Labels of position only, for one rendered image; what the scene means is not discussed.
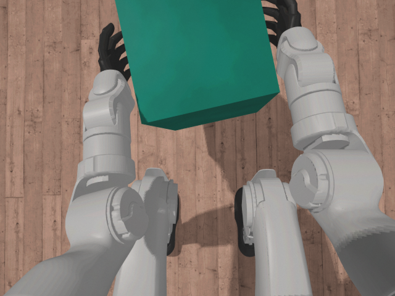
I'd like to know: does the robot left forearm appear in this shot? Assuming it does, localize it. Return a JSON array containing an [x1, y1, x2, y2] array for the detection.
[[65, 70, 136, 230]]

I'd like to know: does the right robot thigh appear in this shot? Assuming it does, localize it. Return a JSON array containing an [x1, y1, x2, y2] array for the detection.
[[242, 178, 313, 296]]

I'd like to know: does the left robot hand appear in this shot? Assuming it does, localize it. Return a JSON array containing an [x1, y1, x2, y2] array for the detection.
[[98, 23, 131, 81]]

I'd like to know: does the right robot hand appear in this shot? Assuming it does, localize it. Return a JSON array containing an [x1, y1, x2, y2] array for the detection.
[[261, 0, 302, 48]]

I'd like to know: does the left robot upper arm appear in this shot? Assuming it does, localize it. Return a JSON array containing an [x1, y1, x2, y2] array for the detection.
[[3, 186, 149, 296]]

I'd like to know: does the carton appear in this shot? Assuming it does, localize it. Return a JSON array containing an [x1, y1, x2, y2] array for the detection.
[[115, 0, 280, 131]]

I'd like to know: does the robot right forearm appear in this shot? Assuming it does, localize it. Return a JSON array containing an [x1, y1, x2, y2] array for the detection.
[[276, 27, 384, 186]]

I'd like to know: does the right robot upper arm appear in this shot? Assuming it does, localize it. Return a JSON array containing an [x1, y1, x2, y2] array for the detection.
[[289, 149, 395, 296]]

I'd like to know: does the robot right shin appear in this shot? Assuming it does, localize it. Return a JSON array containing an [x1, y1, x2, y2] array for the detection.
[[243, 169, 297, 244]]

